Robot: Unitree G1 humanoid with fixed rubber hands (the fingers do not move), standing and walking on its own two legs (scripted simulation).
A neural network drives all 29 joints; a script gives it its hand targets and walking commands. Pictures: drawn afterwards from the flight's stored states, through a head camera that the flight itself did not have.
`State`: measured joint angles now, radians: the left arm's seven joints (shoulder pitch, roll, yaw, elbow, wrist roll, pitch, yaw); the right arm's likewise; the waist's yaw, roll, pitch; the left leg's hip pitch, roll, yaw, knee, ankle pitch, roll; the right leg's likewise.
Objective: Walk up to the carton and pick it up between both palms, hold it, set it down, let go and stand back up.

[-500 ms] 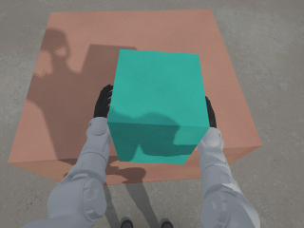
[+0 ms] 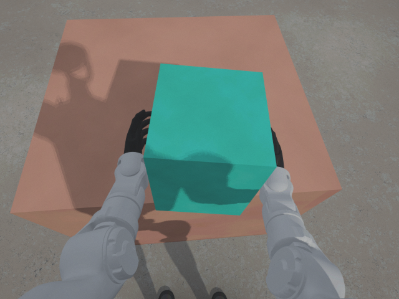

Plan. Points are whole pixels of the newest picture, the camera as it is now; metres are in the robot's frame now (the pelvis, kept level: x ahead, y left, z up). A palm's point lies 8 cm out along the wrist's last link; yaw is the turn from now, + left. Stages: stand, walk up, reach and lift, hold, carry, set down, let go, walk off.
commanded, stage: reach and lift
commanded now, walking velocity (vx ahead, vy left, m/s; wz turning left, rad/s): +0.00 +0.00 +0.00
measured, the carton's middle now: (204, 147) +0.42 -0.03 -0.01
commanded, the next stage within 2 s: none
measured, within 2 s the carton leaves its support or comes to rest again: neither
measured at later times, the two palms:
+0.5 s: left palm (134, 143) +0.41 +0.11 +0.04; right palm (282, 158) +0.37 -0.18 +0.03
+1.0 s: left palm (120, 136) +0.40 +0.13 +0.08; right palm (280, 154) +0.36 -0.16 +0.06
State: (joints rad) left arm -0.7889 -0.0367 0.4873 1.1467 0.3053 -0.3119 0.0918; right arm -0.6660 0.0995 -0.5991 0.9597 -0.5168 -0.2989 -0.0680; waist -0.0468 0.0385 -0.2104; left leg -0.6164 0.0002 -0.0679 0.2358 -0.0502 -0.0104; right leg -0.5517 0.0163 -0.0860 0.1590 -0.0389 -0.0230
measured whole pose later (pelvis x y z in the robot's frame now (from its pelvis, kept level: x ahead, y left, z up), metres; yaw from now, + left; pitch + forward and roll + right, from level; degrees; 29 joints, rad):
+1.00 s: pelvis -0.01 +0.00 +0.01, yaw +1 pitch +11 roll -1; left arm -0.77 0.01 0.36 1.06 0.20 -0.11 0.08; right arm -0.61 0.10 -0.39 0.88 -0.30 -0.09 -0.13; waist -0.08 0.00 -0.17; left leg -0.39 0.00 -0.09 0.30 -0.10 -0.01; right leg -0.30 0.02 -0.10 0.19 -0.08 -0.02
